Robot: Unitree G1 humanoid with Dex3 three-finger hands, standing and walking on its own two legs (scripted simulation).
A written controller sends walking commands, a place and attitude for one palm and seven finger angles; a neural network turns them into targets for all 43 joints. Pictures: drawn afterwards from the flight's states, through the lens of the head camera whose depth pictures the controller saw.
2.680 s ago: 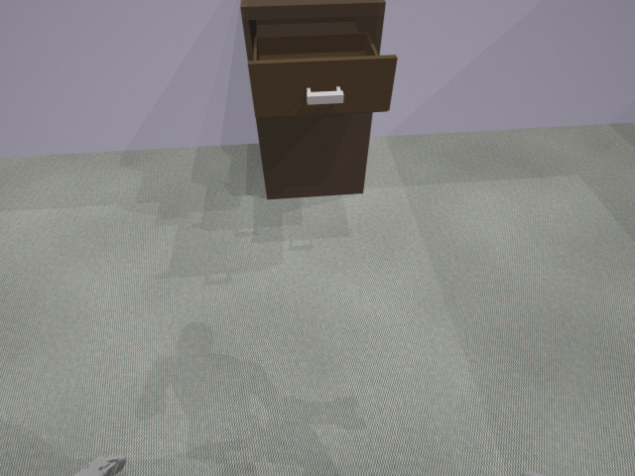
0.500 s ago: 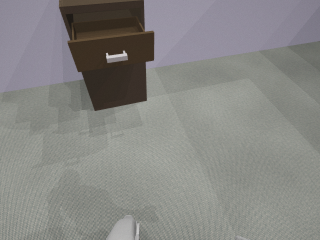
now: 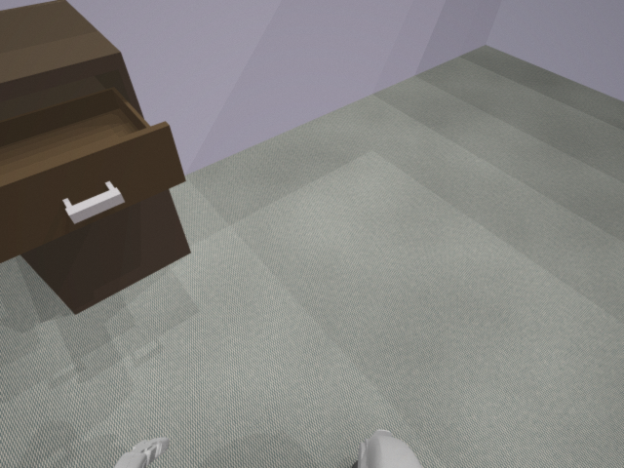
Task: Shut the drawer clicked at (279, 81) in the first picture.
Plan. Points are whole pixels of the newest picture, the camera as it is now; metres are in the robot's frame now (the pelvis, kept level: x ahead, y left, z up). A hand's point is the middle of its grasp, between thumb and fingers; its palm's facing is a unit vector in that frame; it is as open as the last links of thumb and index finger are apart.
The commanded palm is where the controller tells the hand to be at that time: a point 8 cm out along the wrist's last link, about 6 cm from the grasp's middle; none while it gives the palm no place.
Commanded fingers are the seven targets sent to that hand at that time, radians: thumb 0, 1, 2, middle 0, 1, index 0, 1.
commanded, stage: walk to a spot facing it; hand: left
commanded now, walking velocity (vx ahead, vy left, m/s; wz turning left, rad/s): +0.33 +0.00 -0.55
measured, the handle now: (92, 199) +0.61 +0.46 -0.08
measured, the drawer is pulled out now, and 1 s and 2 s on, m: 0.30 0.30 0.30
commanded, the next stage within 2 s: turn to face it in 0.46 s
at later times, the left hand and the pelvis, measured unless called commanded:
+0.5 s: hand (222, 399) +0.25 +0.15 -0.17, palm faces -0.12 -0.97 -0.22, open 7.2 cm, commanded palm none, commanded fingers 0.00 0.90 0.90 -0.20 -0.30 -0.20 -0.30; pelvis +0.18 -0.04 +0.00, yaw -11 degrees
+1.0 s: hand (237, 320) +0.39 +0.15 -0.17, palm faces -0.03 -0.98 -0.18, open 7.3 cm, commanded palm none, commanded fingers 0.00 0.90 0.90 -0.20 -0.30 -0.20 -0.30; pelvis +0.29 -0.03 +0.00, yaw -3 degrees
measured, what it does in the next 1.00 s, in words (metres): walks ahead: right foot, then left foot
